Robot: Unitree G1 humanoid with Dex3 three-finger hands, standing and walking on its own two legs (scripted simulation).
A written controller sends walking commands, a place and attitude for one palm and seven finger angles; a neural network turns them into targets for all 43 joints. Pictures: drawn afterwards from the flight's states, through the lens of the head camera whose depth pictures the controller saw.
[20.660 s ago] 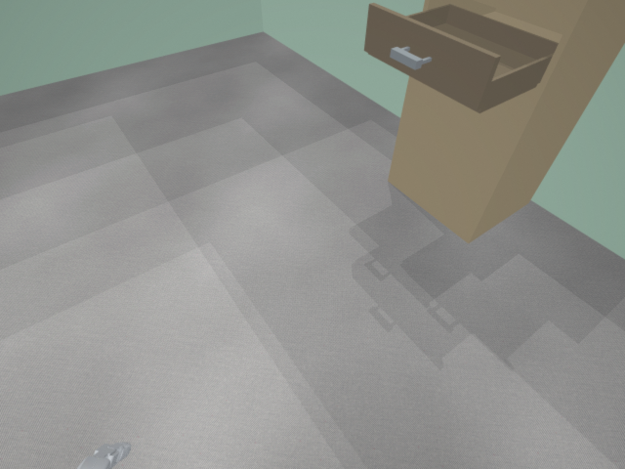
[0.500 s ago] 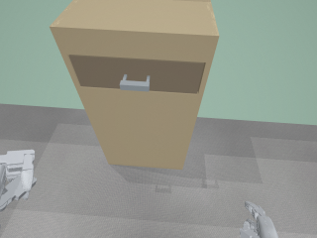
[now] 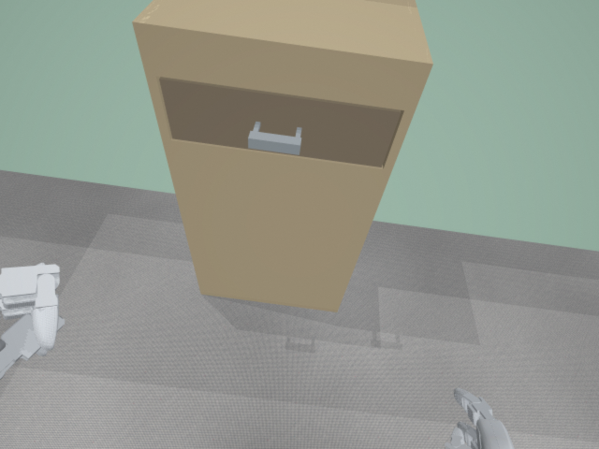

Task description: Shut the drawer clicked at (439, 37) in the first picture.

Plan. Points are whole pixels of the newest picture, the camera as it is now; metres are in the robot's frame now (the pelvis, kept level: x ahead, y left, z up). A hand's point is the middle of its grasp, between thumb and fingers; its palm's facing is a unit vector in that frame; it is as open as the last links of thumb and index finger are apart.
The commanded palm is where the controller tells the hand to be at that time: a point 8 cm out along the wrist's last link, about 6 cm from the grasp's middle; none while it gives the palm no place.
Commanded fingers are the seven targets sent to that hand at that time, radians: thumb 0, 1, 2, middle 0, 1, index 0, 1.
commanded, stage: step back with the hand held close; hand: left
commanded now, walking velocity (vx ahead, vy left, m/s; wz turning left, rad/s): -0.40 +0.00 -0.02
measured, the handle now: (276, 136) +0.66 +0.08 +0.02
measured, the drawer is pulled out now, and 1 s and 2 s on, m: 0.00 0.00 0.00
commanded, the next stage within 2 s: stop stepping back and stand still in 0.42 s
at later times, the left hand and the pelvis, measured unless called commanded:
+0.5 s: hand out of the picture +0.07 +0.20 +0.20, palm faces +0.18 -0.79 -0.58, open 3.3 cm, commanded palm +0.02 +0.26 +0.18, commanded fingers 0.00 0.90 0.90 -1.40 -1.60 -1.40 -1.60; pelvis -0.12 -0.01 +0.00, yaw -3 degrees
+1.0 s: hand out of the picture -0.02 +0.25 +0.19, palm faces +0.38 -0.78 -0.50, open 3.3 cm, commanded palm -0.07 +0.28 +0.18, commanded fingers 0.00 0.90 0.90 -1.40 -1.60 -1.40 -1.60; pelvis -0.21 +0.01 +0.00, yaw -3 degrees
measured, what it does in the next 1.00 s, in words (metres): walks backwards: right foot, then left foot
